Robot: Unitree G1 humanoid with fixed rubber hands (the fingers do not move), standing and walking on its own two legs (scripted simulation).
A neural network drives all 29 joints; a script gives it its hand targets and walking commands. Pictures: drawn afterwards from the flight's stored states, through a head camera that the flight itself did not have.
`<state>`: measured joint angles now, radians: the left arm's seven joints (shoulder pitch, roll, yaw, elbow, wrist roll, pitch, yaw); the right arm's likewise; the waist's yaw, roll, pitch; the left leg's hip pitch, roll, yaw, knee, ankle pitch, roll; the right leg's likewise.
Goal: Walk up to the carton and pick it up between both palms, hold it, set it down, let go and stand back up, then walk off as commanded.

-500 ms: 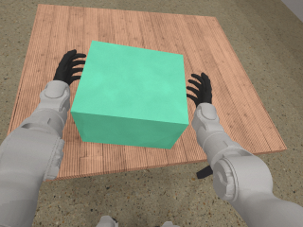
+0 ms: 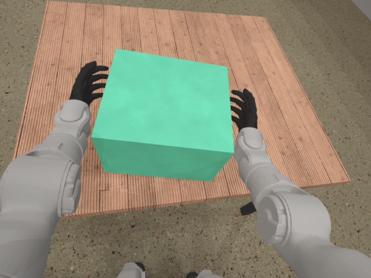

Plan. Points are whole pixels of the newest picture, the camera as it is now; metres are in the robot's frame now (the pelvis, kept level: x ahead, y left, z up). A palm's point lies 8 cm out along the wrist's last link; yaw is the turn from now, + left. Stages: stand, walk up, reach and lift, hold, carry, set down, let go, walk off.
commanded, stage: reach and lift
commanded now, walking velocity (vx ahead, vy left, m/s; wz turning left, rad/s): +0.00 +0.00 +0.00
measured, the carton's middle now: (166, 119) +0.48 +0.02 -0.01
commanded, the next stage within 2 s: none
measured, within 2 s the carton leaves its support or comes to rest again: leaves its support in 1.04 s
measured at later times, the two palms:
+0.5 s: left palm (83, 100) +0.48 +0.20 +0.05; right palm (246, 129) +0.43 -0.16 +0.04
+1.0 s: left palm (85, 105) +0.46 +0.19 +0.05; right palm (250, 134) +0.42 -0.17 +0.04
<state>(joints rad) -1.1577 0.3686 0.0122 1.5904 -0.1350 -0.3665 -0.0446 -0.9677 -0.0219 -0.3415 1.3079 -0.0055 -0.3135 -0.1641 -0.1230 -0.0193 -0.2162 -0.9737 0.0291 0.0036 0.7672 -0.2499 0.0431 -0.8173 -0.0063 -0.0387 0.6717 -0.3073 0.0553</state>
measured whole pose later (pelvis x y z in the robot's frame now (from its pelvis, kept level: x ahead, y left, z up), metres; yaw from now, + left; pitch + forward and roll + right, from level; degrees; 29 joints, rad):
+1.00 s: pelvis +0.01 -0.02 +0.03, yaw +0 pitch +22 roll -3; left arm -1.04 0.30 0.26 1.58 0.11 -0.52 -0.05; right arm -0.78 0.06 -0.63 1.22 -0.37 -0.57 -0.13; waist -0.04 -0.02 -0.14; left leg -0.74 0.05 0.06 0.49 -0.15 0.03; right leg -0.59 0.00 -0.04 0.40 -0.19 0.03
